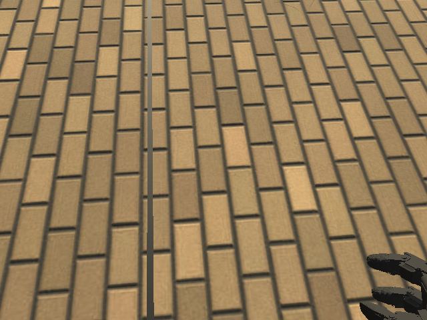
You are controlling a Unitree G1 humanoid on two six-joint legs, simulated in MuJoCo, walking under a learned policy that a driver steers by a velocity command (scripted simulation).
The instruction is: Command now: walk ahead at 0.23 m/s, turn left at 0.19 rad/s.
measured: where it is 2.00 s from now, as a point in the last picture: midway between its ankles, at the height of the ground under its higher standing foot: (21, 250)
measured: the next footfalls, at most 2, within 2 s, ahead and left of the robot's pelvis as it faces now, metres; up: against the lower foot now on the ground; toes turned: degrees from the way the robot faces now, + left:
left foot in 0.02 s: +0.20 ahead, +0.09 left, +0.00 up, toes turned -3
right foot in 0.44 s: +0.23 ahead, -0.13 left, +0.00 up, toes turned +20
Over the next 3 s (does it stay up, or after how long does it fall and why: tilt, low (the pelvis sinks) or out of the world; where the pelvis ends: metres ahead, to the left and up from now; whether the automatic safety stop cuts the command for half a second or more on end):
stays up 0.20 0.97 -0.01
